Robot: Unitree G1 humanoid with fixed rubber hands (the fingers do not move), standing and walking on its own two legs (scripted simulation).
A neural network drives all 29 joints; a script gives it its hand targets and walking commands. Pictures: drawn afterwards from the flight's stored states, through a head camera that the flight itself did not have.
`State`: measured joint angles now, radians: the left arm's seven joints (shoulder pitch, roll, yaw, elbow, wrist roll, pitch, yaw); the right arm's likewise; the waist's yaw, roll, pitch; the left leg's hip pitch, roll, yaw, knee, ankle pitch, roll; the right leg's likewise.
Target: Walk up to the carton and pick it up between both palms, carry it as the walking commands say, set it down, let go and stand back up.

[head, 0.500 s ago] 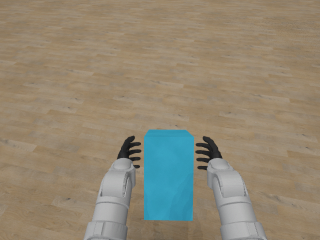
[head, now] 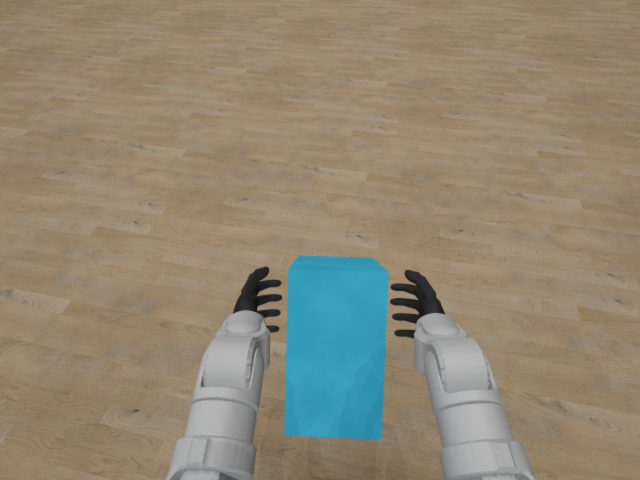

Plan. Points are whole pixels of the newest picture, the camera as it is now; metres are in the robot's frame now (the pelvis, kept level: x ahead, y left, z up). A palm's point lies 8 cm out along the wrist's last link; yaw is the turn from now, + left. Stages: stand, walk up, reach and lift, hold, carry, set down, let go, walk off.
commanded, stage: carry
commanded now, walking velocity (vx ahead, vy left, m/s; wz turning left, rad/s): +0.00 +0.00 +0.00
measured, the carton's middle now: (334, 334) +0.37 -0.01 -0.11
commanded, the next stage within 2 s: hold in 1.78 s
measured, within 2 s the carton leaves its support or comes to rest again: neither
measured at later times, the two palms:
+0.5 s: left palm (245, 309) +0.33 +0.11 +0.04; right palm (423, 313) +0.32 -0.12 +0.03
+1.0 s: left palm (248, 301) +0.34 +0.11 +0.04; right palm (424, 309) +0.33 -0.12 +0.03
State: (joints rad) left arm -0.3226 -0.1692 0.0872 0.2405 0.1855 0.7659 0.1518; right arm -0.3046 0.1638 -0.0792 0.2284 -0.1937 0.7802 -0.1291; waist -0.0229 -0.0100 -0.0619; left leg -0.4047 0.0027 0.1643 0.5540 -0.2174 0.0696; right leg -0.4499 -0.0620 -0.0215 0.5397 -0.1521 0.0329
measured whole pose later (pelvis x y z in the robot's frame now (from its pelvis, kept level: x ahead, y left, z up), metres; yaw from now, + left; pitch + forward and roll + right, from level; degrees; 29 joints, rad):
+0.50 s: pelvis +0.02 +0.01 +0.00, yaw +0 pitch +3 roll +0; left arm -0.31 -0.17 0.08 0.23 0.18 0.77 0.15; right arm -0.29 0.16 -0.08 0.22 -0.20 0.78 -0.12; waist -0.02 -0.01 -0.06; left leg -0.36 0.00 0.18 0.56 -0.26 0.08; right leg -0.42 -0.07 -0.02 0.55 -0.19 0.05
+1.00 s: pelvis +0.03 +0.01 +0.00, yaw -1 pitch +4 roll +0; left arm -0.31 -0.16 0.07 0.23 0.19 0.77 0.15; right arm -0.28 0.16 -0.07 0.23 -0.19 0.78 -0.12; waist -0.02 -0.01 -0.08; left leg -0.35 0.01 0.19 0.57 -0.28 0.07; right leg -0.41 -0.07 -0.02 0.55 -0.21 0.05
